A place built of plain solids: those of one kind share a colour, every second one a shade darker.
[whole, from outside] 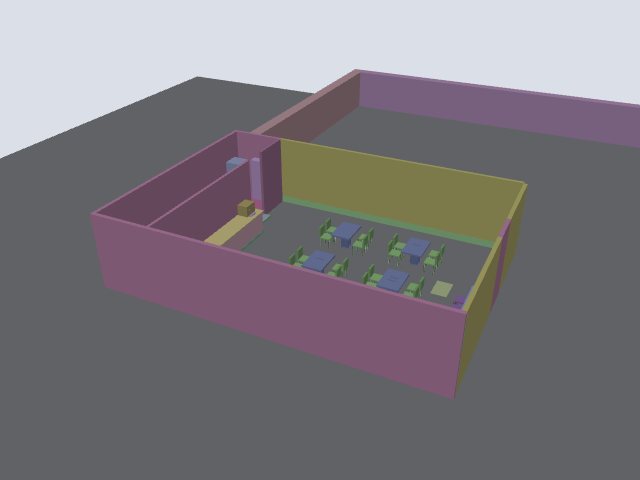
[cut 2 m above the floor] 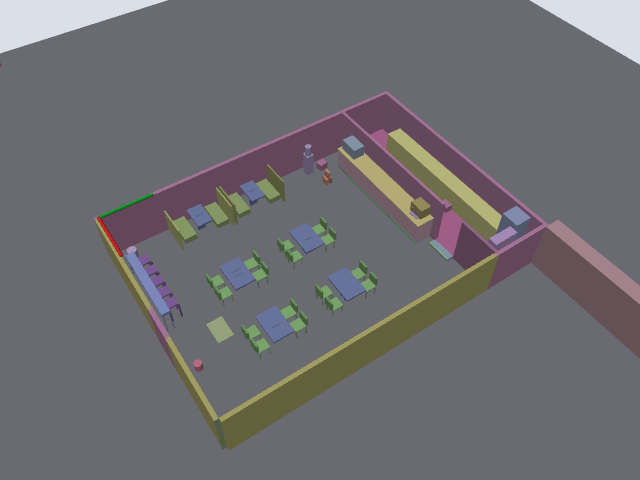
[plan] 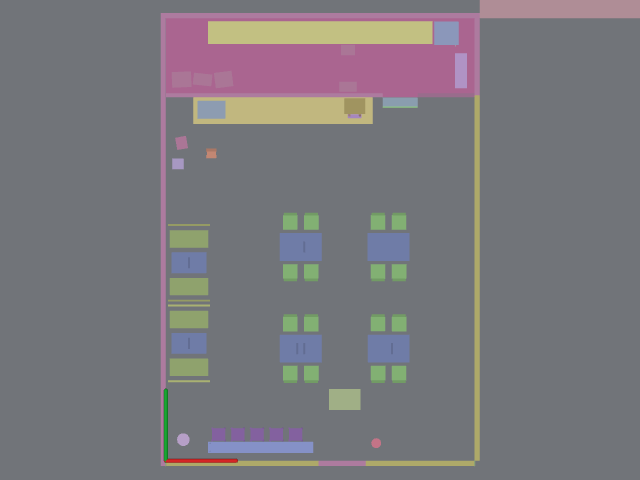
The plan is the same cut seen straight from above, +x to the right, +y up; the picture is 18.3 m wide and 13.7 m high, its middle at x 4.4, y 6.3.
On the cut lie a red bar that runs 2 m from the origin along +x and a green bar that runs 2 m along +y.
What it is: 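A corner cafe of the 2010s to 2020s; 8.8 x 12.6 m, ceiling 3.0 m, a street door 0.95 x 2.1 m in the glazed front; tables 0.75 m, chairs 0.45 m, bar tops 1.06 m, a counter 1.0 m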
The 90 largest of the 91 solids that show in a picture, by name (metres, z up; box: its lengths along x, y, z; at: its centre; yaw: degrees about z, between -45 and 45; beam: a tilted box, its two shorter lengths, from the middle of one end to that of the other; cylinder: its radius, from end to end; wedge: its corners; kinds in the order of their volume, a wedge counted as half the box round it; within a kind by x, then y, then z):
{
 "street_hedge_side_1": {"box": [0.6, 29.23, 2.25], "at": [23.51, -1.99, 1.07]},
 "street_hedge_back_1": {"box": [14.85, 0.6, 2.25], "at": [16.39, 12.93, 1.07]},
 "wall_1": {"box": [0.15, 12.93, 3.06], "at": [-0.07, 6.32, 1.48]},
 "wall_2": {"box": [6.19, 0.12, 3.06], "at": [3.1, 10.43, 1.48]},
 "wall_3": {"box": [9.11, 0.15, 3.06], "at": [4.41, 12.71, 1.48]},
 "wall_4": {"box": [1.5, 0.15, 3.06], "at": [5.11, -0.07, 1.48]},
 "wall_5": {"box": [1.62, 0.12, 3.06], "at": [8.0, 10.43, 1.48]},
 "wall_6": {"box": [0.15, 2.5, 3.06], "at": [8.88, 11.53, 1.48]},
 "window_wall_1": {"box": [4.5, 0.15, 3.06], "at": [2.25, -0.07, 1.48]},
 "window_wall_2": {"box": [3.1, 0.15, 3.06], "at": [7.26, -0.07, 1.48]},
 "window_wall_3": {"box": [0.15, 10.43, 3.06], "at": [8.88, 5.21, 1.48]},
 "back_worktop_1": {"box": [6.41, 0.65, 0.95], "at": [4.41, 12.22, 0.55]},
 "counter_1": {"box": [5.09, 0.7, 1.05], "at": [3.35, 10.02, 0.47]},
 "zone_back_1": {"box": [8.81, 2.26, 0.17], "at": [4.41, 11.5, 0.04]},
 "back_fridge_1": {"box": [0.7, 0.68, 1.9], "at": [8.01, 12.2, 1.02]},
 "shelf_1": {"box": [0.35, 1.0, 1.95], "at": [8.43, 11.13, 1.04]},
 "bench_upholstered_1": {"box": [1.1, 0.5, 0.25], "at": [0.66, 2.67, 0.33]},
 "bench_upholstered_2": {"box": [1.1, 0.5, 0.25], "at": [0.66, 4.03, 0.33]},
 "bench_upholstered_3": {"box": [1.1, 0.5, 0.25], "at": [0.66, 4.97, 0.33]},
 "bench_upholstered_4": {"box": [1.1, 0.5, 0.25], "at": [0.66, 6.33, 0.33]},
 "box_cardboard_1": {"box": [0.32, 0.36, 0.36], "at": [0.45, 9.07, 0.13], "yaw": 10.6},
 "box_cardboard_2": {"box": [0.56, 0.45, 0.43], "at": [0.45, 10.88, 0.29], "yaw": 2.3},
 "box_cardboard_3": {"box": [0.54, 0.34, 0.42], "at": [1.05, 10.88, 0.28], "yaw": -6.0},
 "box_cardboard_4": {"box": [0.51, 0.44, 0.38], "at": [1.65, 10.88, 0.26], "yaw": 7.4},
 "box_cardboard_5": {"box": [0.5, 0.29, 0.34], "at": [5.2, 10.67, 0.24]},
 "box_cardboard_6": {"box": [0.4, 0.3, 0.33], "at": [5.2, 11.72, 0.24]},
 "meeting_table_1": {"box": [1.0, 0.6, 0.07], "at": [0.66, 3.35, 0.71]},
 "meeting_table_2": {"box": [1.0, 0.6, 0.07], "at": [0.66, 5.65, 0.71]},
 "meeting_table_3": {"box": [1.2, 0.8, 0.07], "at": [3.85, 3.2, 0.71]},
 "meeting_table_4": {"box": [1.2, 0.8, 0.07], "at": [3.85, 6.1, 0.71]},
 "meeting_table_5": {"box": [0.06, 0.32, 0.8], "at": [6.26, 3.2, 0.35]},
 "meeting_table_6": {"box": [0.06, 0.32, 0.8], "at": [6.26, 6.1, 0.35]},
 "meeting_table_7": {"box": [1.2, 0.8, 0.07], "at": [6.36, 3.2, 0.71]},
 "meeting_table_8": {"box": [1.2, 0.8, 0.07], "at": [6.36, 6.1, 0.71]},
 "booth_back_1": {"box": [1.2, 0.06, 1.15], "at": [0.66, 2.27, 0.53]},
 "booth_back_2": {"box": [1.2, 0.06, 1.15], "at": [0.66, 4.43, 0.53]},
 "booth_back_3": {"box": [1.2, 0.06, 1.15], "at": [0.66, 4.57, 0.53]},
 "booth_back_4": {"box": [1.2, 0.06, 1.15], "at": [0.66, 6.73, 0.53]},
 "side_chair_1": {"box": [0.38, 0.08, 0.38], "at": [3.55, 2.26, 0.65]},
 "side_chair_2": {"box": [0.42, 0.42, 0.04], "at": [3.55, 2.5, 0.43]},
 "side_chair_3": {"box": [0.42, 0.42, 0.04], "at": [3.55, 3.9, 0.43]},
 "side_chair_4": {"box": [0.38, 0.08, 0.38], "at": [3.55, 4.14, 0.65]},
 "side_chair_5": {"box": [0.38, 0.08, 0.38], "at": [3.55, 5.16, 0.65]},
 "side_chair_6": {"box": [0.42, 0.42, 0.04], "at": [3.55, 5.4, 0.43]},
 "side_chair_7": {"box": [0.42, 0.42, 0.04], "at": [3.55, 6.8, 0.43]},
 "side_chair_8": {"box": [0.38, 0.08, 0.38], "at": [3.55, 7.04, 0.65]},
 "side_chair_9": {"box": [0.38, 0.08, 0.38], "at": [4.15, 2.26, 0.65]},
 "side_chair_10": {"box": [0.42, 0.42, 0.04], "at": [4.15, 2.5, 0.43]},
 "side_chair_11": {"box": [0.42, 0.42, 0.04], "at": [4.15, 3.9, 0.43]},
 "side_chair_12": {"box": [0.38, 0.08, 0.38], "at": [4.15, 4.14, 0.65]},
 "side_chair_13": {"box": [0.38, 0.08, 0.38], "at": [4.15, 5.16, 0.65]},
 "side_chair_14": {"box": [0.42, 0.42, 0.04], "at": [4.15, 5.4, 0.43]},
 "side_chair_15": {"box": [0.42, 0.42, 0.04], "at": [4.15, 6.8, 0.43]},
 "side_chair_16": {"box": [0.38, 0.08, 0.38], "at": [4.15, 7.04, 0.65]},
 "side_chair_17": {"box": [0.38, 0.08, 0.38], "at": [6.06, 2.26, 0.65]},
 "side_chair_18": {"box": [0.42, 0.42, 0.04], "at": [6.06, 2.5, 0.43]},
 "side_chair_19": {"box": [0.42, 0.42, 0.04], "at": [6.06, 3.9, 0.43]},
 "side_chair_20": {"box": [0.38, 0.08, 0.38], "at": [6.06, 4.14, 0.65]},
 "side_chair_21": {"box": [0.38, 0.08, 0.38], "at": [6.06, 5.16, 0.65]},
 "side_chair_22": {"box": [0.42, 0.42, 0.04], "at": [6.06, 5.4, 0.43]},
 "side_chair_23": {"box": [0.42, 0.42, 0.04], "at": [6.06, 6.8, 0.43]},
 "side_chair_24": {"box": [0.38, 0.08, 0.38], "at": [6.06, 7.04, 0.65]},
 "side_chair_25": {"box": [0.38, 0.08, 0.38], "at": [6.66, 2.26, 0.65]},
 "side_chair_26": {"box": [0.42, 0.42, 0.04], "at": [6.66, 2.5, 0.43]},
 "side_chair_27": {"box": [0.42, 0.42, 0.04], "at": [6.66, 3.9, 0.43]},
 "side_chair_28": {"box": [0.38, 0.08, 0.38], "at": [6.66, 4.14, 0.65]},
 "side_chair_29": {"box": [0.38, 0.08, 0.38], "at": [6.66, 5.16, 0.65]},
 "side_chair_30": {"box": [0.42, 0.42, 0.04], "at": [6.66, 5.4, 0.43]},
 "side_chair_31": {"box": [0.42, 0.42, 0.04], "at": [6.66, 6.8, 0.43]},
 "side_chair_32": {"box": [0.38, 0.08, 0.38], "at": [6.66, 7.04, 0.65]},
 "display_1": {"box": [0.81, 0.52, 0.48], "at": [1.3, 10.02, 1.28]},
 "stallriser_side_1": {"box": [0.05, 10.43, 0.35], "at": [8.83, 5.21, 0.12]},
 "counter_top_1": {"box": [5.13, 0.78, 0.04], "at": [3.35, 10.0, 1.02]},
 "water_cooler_1": {"box": [0.33, 0.31, 1.03], "at": [0.35, 8.47, 0.47]},
 "water_cooler_2": {"cylinder": 0.14, "from": [0.35, 8.47, 0.98], "to": [0.35, 8.47, 1.4]},
 "console_table_1": {"box": [3.0, 0.32, 0.13], "at": [2.71, 0.38, 0.99]},
 "coffee_machine_1": {"box": [0.6, 0.45, 0.45], "at": [5.39, 10.12, 1.26]},
 "back_step_1": {"box": [1.0, 0.3, 0.17], "at": [6.69, 10.22, 0.04]},
 "bar_stool_1": {"box": [0.38, 0.36, 0.06], "at": [1.5, 0.75, 0.73]},
 "bar_stool_2": {"box": [0.38, 0.36, 0.06], "at": [2.06, 0.75, 0.73]},
 "bar_stool_3": {"box": [0.38, 0.36, 0.06], "at": [2.6, 0.75, 0.73]},
 "bar_stool_4": {"box": [0.38, 0.36, 0.06], "at": [3.15, 0.75, 0.73]},
 "bar_stool_5": {"box": [0.38, 0.36, 0.06], "at": [3.71, 0.75, 0.73]},
 "front_corner_1": {"box": [0.04, 0.17, 2.91], "at": [0.0, -0.07, 1.41]},
 "front_corner_2": {"box": [0.04, 0.17, 2.91], "at": [8.81, -0.07, 1.41]},
 "plant_pot_1": {"cylinder": 0.18, "from": [0.5, 0.6, 0.0], "to": [0.5, 0.6, 0.38]},
 "door_mat_1": {"box": [0.9, 0.6, 0.07], "at": [5.11, 1.75, -0.02]},
 "bin_waste_1": {"cylinder": 0.14, "from": [6.0, 0.5, 0.0], "to": [6.0, 0.5, 0.31]},
 "wet_floor_sign_1": {"box": [0.3, 0.1, 0.36], "at": [1.3, 8.68, 0.13]},
 "counter_kick_1": {"box": [5.09, 0.012, 0.15], "at": [3.35, 9.66, 0.03]}
}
